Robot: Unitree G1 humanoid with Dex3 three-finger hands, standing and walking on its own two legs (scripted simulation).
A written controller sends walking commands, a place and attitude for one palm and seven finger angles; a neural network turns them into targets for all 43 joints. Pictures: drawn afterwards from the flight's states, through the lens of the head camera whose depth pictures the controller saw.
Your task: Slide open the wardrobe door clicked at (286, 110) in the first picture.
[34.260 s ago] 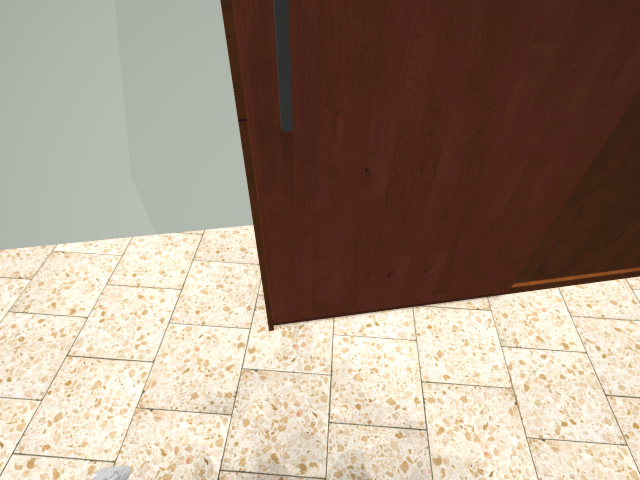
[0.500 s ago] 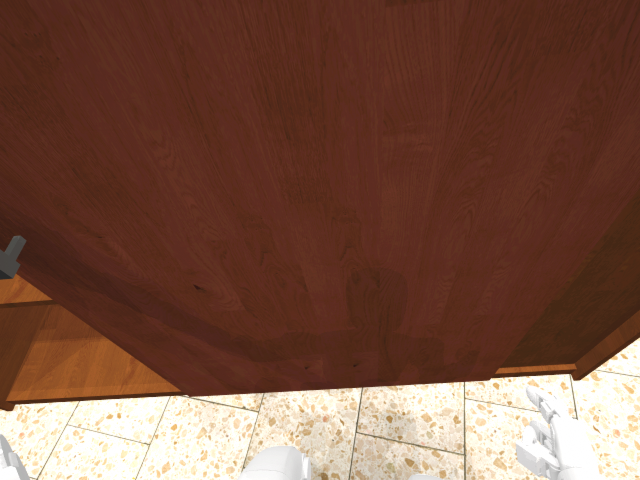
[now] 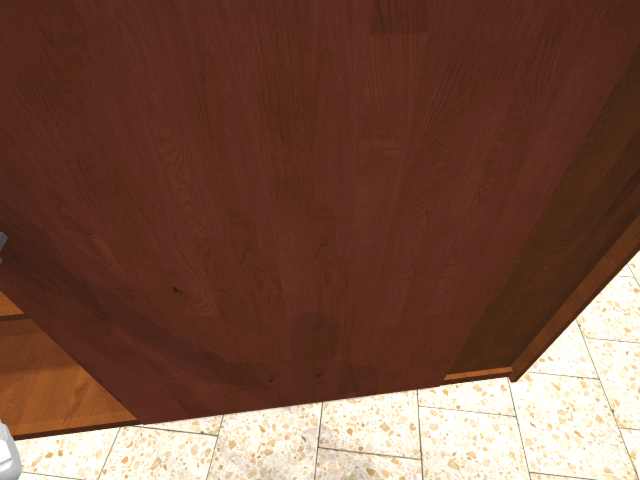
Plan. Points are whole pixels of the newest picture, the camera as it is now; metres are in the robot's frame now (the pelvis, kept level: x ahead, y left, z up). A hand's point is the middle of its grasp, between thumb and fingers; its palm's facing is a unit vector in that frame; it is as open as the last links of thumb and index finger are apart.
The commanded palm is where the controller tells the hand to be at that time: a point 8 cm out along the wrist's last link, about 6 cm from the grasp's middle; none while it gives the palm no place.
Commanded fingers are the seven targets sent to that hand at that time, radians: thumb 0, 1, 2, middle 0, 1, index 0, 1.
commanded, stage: stop walking and hold the door there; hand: left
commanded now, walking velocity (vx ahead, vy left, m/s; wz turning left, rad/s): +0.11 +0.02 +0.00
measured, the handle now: out of the picture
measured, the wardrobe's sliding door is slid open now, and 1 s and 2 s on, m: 0.62 0.62 0.62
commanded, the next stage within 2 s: none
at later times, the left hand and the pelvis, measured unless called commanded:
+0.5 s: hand out of the picture +0.35 +0.42 +0.20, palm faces +0.69 -0.69 -0.23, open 6.7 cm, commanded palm +0.30 +0.44 +0.16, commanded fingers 0.00 0.90 0.90 -0.45 -1.40 -0.45 -1.40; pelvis +0.00 +0.01 +0.00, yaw +1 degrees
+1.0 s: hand out of the picture +0.36 +0.42 +0.18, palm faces +0.52 -0.83 -0.22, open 5.5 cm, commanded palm +0.32 +0.44 +0.16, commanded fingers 0.00 0.90 0.90 -0.45 -1.40 -0.45 -1.40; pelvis -0.04 +0.10 -0.01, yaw +5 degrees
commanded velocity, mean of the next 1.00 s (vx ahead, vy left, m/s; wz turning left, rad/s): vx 0.06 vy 0.10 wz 0.09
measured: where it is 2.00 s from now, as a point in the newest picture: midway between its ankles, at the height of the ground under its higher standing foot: outside the picture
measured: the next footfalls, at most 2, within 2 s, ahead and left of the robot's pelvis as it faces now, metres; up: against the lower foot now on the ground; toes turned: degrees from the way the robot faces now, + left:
left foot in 0.76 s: +0.07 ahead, +0.21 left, +0.00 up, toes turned +5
right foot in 1.04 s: -0.01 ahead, +0.04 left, +0.00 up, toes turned +1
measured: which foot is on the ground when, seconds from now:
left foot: down 0.00-0.52, up 0.54-0.74, down 0.76-1.00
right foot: down 0.00-0.78, up 0.80-1.00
